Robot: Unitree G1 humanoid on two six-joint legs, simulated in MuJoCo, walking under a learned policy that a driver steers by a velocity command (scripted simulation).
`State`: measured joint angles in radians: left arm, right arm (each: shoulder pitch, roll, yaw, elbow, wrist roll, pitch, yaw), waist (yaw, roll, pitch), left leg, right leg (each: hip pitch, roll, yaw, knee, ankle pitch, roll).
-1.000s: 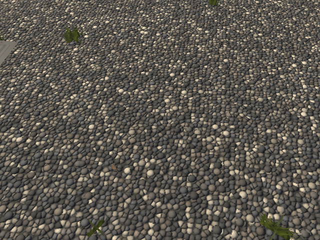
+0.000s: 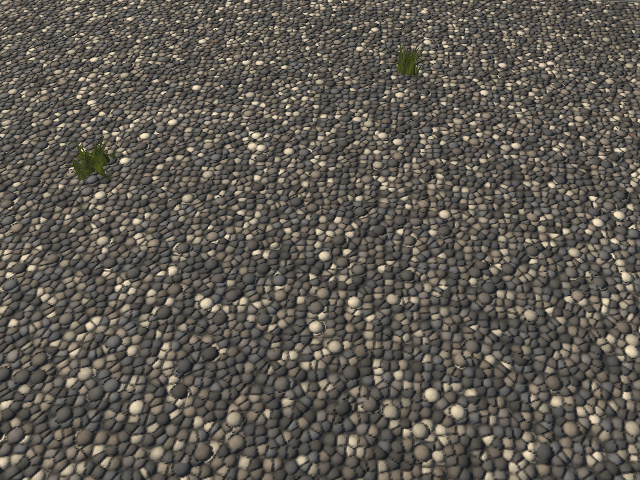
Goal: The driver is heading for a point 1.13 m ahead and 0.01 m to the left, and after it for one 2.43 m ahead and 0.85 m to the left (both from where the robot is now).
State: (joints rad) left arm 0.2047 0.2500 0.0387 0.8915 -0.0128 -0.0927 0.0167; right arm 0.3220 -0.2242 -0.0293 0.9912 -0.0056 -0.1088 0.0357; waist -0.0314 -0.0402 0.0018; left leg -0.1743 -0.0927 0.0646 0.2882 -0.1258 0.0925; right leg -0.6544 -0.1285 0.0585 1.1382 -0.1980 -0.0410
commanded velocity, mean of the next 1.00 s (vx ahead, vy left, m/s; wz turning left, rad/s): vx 0.50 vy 0.00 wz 0.00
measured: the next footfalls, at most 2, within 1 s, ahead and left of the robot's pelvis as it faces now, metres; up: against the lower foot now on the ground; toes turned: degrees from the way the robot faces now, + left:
right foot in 0.30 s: +0.34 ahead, -0.17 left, +0.00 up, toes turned -2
left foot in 0.88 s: +0.65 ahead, +0.07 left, +0.00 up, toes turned +3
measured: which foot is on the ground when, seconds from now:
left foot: down 0.00-0.32, up 0.34-0.86, down 0.88-1.00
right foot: up 0.00-0.28, down 0.30-0.88, up 0.90-1.00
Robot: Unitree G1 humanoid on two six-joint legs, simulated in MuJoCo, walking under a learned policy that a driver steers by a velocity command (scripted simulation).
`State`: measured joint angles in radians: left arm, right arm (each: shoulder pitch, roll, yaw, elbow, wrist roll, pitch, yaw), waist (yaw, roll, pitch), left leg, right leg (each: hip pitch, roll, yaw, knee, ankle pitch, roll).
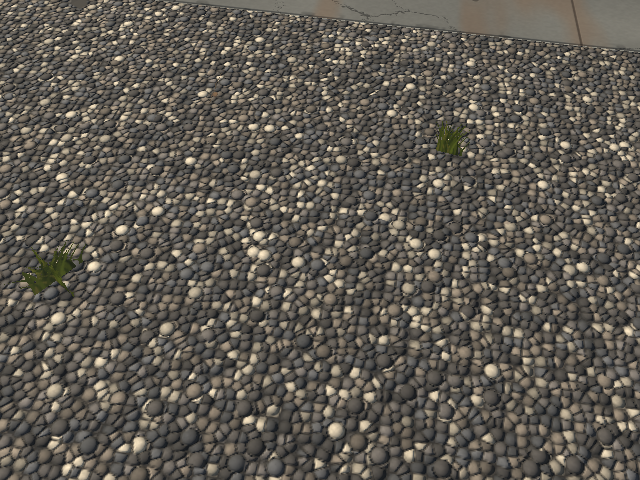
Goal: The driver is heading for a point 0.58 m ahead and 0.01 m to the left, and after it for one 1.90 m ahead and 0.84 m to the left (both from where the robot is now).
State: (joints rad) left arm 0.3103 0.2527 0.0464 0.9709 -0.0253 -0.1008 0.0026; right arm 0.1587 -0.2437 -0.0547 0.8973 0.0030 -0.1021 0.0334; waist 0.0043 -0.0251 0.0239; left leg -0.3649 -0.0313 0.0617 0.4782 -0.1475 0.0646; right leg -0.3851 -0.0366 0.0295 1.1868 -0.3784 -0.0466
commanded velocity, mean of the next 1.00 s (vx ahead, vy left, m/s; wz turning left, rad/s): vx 0.42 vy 0.00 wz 0.10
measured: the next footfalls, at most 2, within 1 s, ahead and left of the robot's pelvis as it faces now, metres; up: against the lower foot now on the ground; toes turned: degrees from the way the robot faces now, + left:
right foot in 0.44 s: +0.41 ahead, -0.15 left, +0.00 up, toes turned -3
left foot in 0.94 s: +0.65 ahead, +0.07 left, +0.00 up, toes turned +7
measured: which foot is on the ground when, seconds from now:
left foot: down 0.00-0.46, up 0.48-0.92, down 0.94-1.00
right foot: up 0.00-0.42, down 0.44-0.96, up 0.98-1.00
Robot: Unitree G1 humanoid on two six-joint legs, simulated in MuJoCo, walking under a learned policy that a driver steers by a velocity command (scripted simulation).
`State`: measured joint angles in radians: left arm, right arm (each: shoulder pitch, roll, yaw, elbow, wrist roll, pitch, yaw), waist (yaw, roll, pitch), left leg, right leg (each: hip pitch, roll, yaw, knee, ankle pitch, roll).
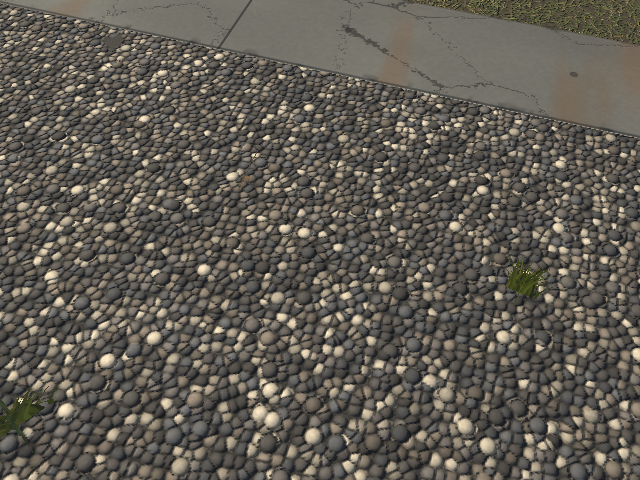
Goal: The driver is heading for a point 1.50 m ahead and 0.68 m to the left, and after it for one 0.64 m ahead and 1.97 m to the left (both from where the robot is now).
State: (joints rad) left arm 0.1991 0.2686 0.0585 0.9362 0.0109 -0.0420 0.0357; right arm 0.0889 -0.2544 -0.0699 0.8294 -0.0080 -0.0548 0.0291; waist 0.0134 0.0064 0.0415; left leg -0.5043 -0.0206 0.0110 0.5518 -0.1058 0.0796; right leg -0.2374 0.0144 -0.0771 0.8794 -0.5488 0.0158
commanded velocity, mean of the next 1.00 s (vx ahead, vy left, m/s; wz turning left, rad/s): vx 0.03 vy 0.00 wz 0.56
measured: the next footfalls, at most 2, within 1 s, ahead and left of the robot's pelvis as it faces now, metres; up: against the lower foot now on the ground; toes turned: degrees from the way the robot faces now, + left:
right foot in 0.44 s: +0.16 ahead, -0.14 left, +0.00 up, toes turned +20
left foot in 0.88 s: +0.04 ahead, +0.11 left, +0.00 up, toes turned +33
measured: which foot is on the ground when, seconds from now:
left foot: down 0.00-0.44, up 0.46-0.86, down 0.88-1.00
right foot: up 0.00-0.42, down 0.44-0.88, up 0.90-1.00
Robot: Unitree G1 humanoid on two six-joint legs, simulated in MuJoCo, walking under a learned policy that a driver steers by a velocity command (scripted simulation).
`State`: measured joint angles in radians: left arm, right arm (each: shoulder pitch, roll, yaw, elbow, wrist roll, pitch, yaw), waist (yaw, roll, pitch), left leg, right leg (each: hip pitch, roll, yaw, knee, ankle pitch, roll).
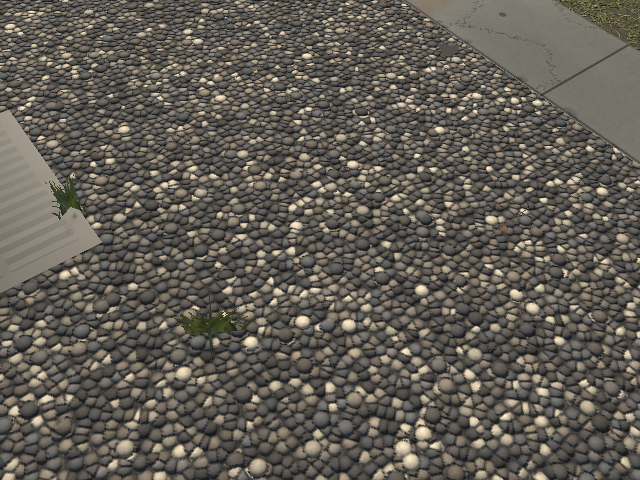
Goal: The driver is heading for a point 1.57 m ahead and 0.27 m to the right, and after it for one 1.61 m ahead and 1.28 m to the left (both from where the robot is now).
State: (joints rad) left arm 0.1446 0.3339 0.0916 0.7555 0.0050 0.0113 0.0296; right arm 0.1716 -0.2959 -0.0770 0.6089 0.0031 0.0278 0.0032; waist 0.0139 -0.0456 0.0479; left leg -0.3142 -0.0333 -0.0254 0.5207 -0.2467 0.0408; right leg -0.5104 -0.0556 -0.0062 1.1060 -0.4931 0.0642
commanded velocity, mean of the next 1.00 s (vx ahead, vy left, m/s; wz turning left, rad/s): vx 0.00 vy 0.00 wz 0.12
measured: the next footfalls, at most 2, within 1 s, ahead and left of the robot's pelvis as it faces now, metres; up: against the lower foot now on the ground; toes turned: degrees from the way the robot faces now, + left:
right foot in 0.30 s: +0.06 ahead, -0.14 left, +0.00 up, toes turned +4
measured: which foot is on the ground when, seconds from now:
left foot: down 0.00-1.00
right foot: up 0.00-0.28, down 0.30-1.00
